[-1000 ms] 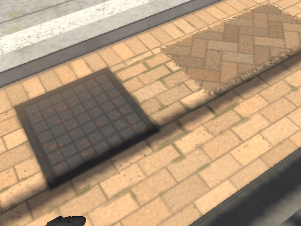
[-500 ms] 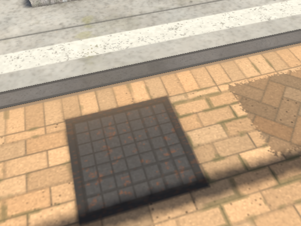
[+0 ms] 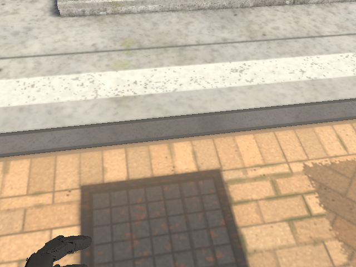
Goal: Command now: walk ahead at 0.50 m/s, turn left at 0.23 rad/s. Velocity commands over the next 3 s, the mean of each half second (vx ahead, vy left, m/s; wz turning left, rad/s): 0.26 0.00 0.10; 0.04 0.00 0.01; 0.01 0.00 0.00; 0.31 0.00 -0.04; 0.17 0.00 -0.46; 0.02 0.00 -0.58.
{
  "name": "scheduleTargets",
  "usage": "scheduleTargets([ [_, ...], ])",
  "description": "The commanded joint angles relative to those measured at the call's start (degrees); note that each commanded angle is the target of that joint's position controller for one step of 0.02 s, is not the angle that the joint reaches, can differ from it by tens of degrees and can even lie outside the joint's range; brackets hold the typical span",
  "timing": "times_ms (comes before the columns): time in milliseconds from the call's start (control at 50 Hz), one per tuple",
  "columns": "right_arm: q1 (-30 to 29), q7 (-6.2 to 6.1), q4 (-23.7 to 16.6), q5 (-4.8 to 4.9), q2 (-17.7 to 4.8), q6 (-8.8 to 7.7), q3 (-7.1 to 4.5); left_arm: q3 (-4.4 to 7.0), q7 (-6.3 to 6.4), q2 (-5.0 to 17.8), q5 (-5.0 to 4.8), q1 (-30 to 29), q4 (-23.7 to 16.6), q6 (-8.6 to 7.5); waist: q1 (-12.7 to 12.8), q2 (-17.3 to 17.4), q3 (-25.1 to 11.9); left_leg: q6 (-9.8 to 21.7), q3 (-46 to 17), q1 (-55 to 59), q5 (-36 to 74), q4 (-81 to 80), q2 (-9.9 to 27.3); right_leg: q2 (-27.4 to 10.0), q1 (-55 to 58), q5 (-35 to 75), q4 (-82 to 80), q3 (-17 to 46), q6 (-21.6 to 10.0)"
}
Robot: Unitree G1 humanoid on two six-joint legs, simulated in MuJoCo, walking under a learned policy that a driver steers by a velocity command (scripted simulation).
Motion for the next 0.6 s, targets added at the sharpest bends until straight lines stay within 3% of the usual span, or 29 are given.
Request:
scheduleTargets([
  [20, 1.2, -0.39, -1.8, -0.13, -9.0, 0.07, -2.52, 2.68, -0.4, 7.7, -0.14, -2.1, -4.9, -1.49, 2.6, 10.0, -0.5, 6.3, -8.5, 2.3, 35.9, 2.3, 16.4, 1.1, 4.9, -5.7, -2.0, -1.2, -3.4],
  [40, -0.1, -0.3, -2.2, -0.16, -8.6, 0.27, -2.33, 3.58, -0.2, 9.2, 0.14, 3.7, -3.4, -1.61, 5.7, 9.6, -4.1, 5.1, -6.7, 2.2, 45.3, 9.0, 14.2, 2.4, 13.1, -4.7, -3.7, -2.7, -5.2],
  [60, -1.3, -0.09, -3.4, -0.61, -7.2, 0.3, -1.52, 4.26, 0.02, 11.2, 0.9, 12.4, -2.2, -1.63, 9.8, 8.0, -11.7, 3.5, -4.6, -3.7, 42.0, 20.8, 11.5, -2.7, 27.9, -2.1, -0.9, 1.7, -8.4],
  [80, 5.3, -0.18, -3.9, -0.69, -3.2, -0.12, -0.26, 5.38, 0.23, 15.5, 2.18, 20.3, -1.2, -1.46, 9.2, -3.9, -21.0, -1.2, -0.5, -22.2, 22.1, 42.6, 3.3, -15.6, 49.7, -0.2, -0.1, 22.1, -16.9],
  [100, 9.1, -0.11, -2.6, 0.07, -2.9, -0.56, 0.34, 4.89, -0.42, 13.1, 1.08, 22.8, 1.0, -1.03, 8.6, -15.6, -24.0, -3.3, -1.7, -33.9, -12.6, 55.1, -1.6, -22.2, 55.7, -2.2, -8.4, 40.9, -21.8],
  [120, 4.4, 0.0, -3.0, 0.63, -7.6, -0.74, -0.71, 3.66, -0.27, 9.1, -0.19, 18.9, -0.1, -0.67, 9.2, -7.9, -15.9, -3.4, -4.3, -38.5, -11.6, 60.3, 1.7, -21.1, 49.4, -3.2, -8.9, 36.0, -19.4],
  [140, -1.7, -0.02, -4.4, 0.33, -8.6, -0.64, -0.85, 2.83, -0.03, 7.1, 0.16, 14.1, -1.2, -0.12, 8.6, -1.9, -10.2, -3.8, -2.1, -37.7, -7.6, 59.4, 4.2, -18.9, 40.5, 4.8, -8.3, 26.0, -17.1],
  [160, -5.1, -0.04, -5.3, -0.67, -8.1, -0.56, -0.92, 2.13, -0.23, 5.9, 0.56, 11.2, -1.2, 0.09, 6.8, 1.6, -5.8, -4.2, 0.1, -36.3, -5.7, 55.7, 6.2, -16.1, 32.4, 15.0, -8.9, 19.2, -16.1],
  [180, -5.4, -0.07, -5.6, -1.35, -7.7, -0.26, -1.17, 1.67, -0.3, 4.8, 0.78, 10.0, -1.1, -0.09, 5.1, 1.3, -5.0, -4.3, 0.8, -33.9, -4.3, 51.2, 8.4, -14.0, 28.3, 20.8, -9.4, 15.1, -15.0],
  [220, -2.6, -0.2, -4.5, -1.12, -4.3, 0.69, -0.53, 1.13, -0.35, 3.9, 1.23, 8.7, 0.2, -0.36, 2.6, -1.3, -5.0, -5.2, 2.1, -28.3, -2.3, 43.5, 9.5, -11.0, 23.0, 27.5, -11.1, 9.7, -14.2],
  [260, -2.7, -0.66, -4.4, -1.2, -2.4, 1.25, 0.11, 1.59, 0.06, 6.0, 1.46, 8.1, 1.4, -0.33, 2.0, -2.8, -6.2, -6.2, 3.7, -25.7, 0.9, 35.0, 9.4, -10.2, 21.6, 33.2, -11.8, 5.9, -14.8],
  [300, -4.6, -0.8, -4.4, -1.4, -1.6, 1.5, 0.62, 2.09, 0.62, 7.8, 0.95, 7.6, 2.2, 0.54, 2.4, -3.1, -8.1, -6.6, 4.8, -21.8, 6.7, 27.4, 9.3, -9.2, 21.1, 33.0, -11.8, 2.7, -14.1],
  [400, -11.4, -0.65, -5.2, -1.07, -3.3, 2.13, 0.09, 1.93, 1.11, 7.9, 0.37, 10.2, 4.6, 2.56, 5.3, -2.4, -7.3, -6.1, 5.2, -19.1, 13.4, 16.8, 8.6, -9.5, 23.3, 18.4, -11.4, 3.2, -12.9],
  [460, -11.9, -0.46, -5.1, -1.66, -3.3, 1.84, -0.21, 1.34, 1.27, 6.8, -0.27, 9.3, 5.2, 3.35, 3.9, -1.9, -5.5, -3.9, 6.2, -13.4, 18.0, 5.5, 7.6, -8.4, 22.5, 6.0, -8.0, 4.5, -10.4],
  [480, -11.7, -0.61, -5.1, -2.28, -4.6, 1.64, -0.49, 0.89, 1.3, 5.5, -0.01, 11.1, 5.7, 3.25, 4.2, 0.0, -5.6, -2.8, 3.9, -9.2, 26.1, 2.5, 9.4, -6.5, 21.1, 0.7, -6.2, 4.4, -7.9],
  [500, -11.3, -0.97, -5.6, -2.67, -7.4, 1.62, -1.0, 0.5, 1.25, 4.3, 1.34, 13.5, 5.7, 2.91, 6.1, 4.3, -7.7, -0.9, -0.5, -3.2, 39.8, 4.9, 14.3, -3.0, 18.0, -7.0, -2.8, 2.2, -5.3],
  [520, -12.5, -1.18, -5.5, -2.43, -7.7, 2.07, -1.02, 0.23, 1.19, 2.9, 1.6, 19.4, 7.1, 2.72, 9.4, 10.7, -9.7, 3.1, -3.2, 1.0, 41.4, 7.7, 17.4, 0.1, 14.1, -18.9, -3.1, -0.1, -2.9],
  [540, -13.8, -0.74, -5.4, -1.82, -3.9, 2.43, -0.38, -0.19, 1.39, 2.7, 1.53, 17.4, 7.2, 3.06, 7.9, 11.5, -9.6, 3.1, -2.3, -2.3, 32.5, 7.7, 15.7, 0.0, 16.8, -20.5, -4.2, -1.1, -1.7],
  [560, -14.8, -0.26, -5.5, -1.52, -2.5, 2.63, -0.13, 0.03, 1.47, 4.1, 1.39, 14.0, 6.8, 3.73, 6.5, 9.8, -6.7, 1.3, -0.6, -5.1, 26.7, 7.8, 12.7, 0.3, 16.6, -19.4, -4.3, -1.5, -1.2],
  [600, -14.5, 0.21, -5.3, -1.75, -3.4, 2.37, -0.26, 0.34, 1.77, 5.2, 1.23, 12.1, 6.6, 4.92, 5.6, 7.1, -4.2, -0.2, 0.8, -7.0, 26.6, 8.6, 10.9, 0.2, 16.0, -16.3, -3.4, -1.2, -1.6],
])
Next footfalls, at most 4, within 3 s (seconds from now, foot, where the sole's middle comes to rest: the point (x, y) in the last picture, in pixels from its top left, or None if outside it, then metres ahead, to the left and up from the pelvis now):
0.06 right None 0.23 -0.12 -0.77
0.48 left None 0.31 0.12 -0.77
2.22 right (186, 221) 0.64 -0.09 -0.77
2.72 left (134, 211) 0.69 0.11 -0.77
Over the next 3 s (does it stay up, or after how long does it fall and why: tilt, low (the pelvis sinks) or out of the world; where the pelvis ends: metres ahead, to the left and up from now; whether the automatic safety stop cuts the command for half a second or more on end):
stays up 0.59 0.03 0.01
